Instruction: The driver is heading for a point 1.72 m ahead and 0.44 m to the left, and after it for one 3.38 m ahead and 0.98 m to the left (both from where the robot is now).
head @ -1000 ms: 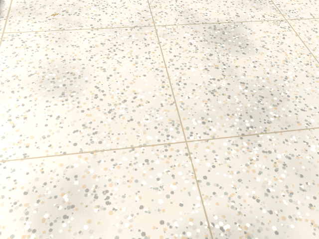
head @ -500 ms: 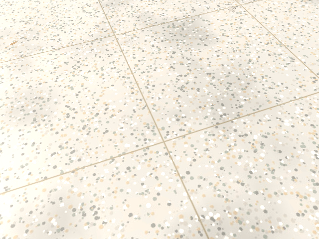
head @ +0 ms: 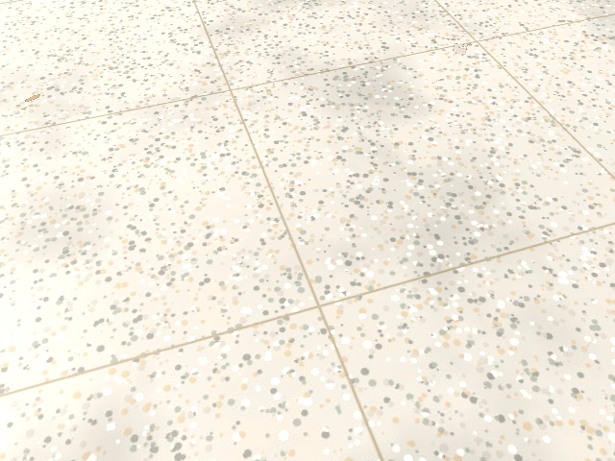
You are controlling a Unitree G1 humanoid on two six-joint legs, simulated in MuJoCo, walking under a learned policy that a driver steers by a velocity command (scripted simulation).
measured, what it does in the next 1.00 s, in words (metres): walks ahead: left foot, then right foot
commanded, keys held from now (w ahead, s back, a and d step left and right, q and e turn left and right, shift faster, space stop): w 1.00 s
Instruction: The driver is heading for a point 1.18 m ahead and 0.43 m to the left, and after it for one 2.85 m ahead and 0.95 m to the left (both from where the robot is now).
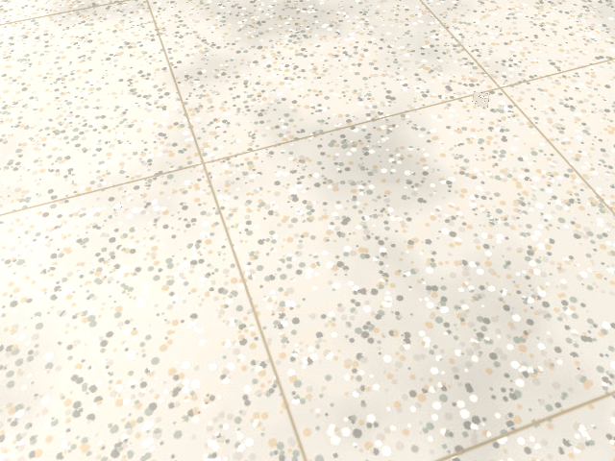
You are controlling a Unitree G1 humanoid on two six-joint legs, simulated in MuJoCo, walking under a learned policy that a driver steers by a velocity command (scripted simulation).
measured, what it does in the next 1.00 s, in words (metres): walks ahead, turning left: left foot, then right foot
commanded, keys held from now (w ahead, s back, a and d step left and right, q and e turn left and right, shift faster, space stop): w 0.18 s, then w+q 0.82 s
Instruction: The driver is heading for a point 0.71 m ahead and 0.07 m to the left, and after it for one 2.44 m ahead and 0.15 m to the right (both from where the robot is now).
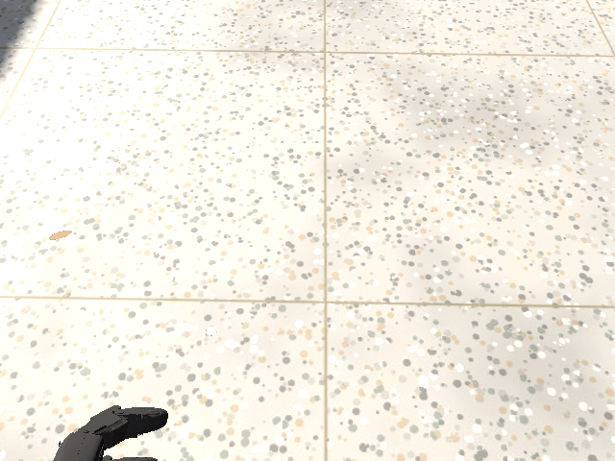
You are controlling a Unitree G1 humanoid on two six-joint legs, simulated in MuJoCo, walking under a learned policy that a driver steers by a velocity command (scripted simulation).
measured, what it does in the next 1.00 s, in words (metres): walks ahead: left foot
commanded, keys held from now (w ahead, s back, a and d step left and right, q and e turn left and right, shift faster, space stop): w+q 0.44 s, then w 0.22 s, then w+e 0.30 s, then e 0.04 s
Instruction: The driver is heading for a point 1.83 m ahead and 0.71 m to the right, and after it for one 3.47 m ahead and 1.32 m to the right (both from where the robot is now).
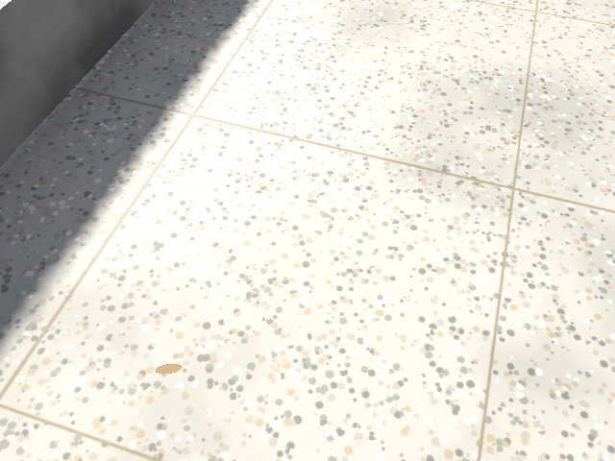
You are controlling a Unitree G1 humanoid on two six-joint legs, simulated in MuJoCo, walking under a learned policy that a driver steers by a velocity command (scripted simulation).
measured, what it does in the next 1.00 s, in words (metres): walks ahead, turning right: right foot, then left foot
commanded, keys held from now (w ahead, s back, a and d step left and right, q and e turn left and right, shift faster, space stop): e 0.88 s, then no key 0.12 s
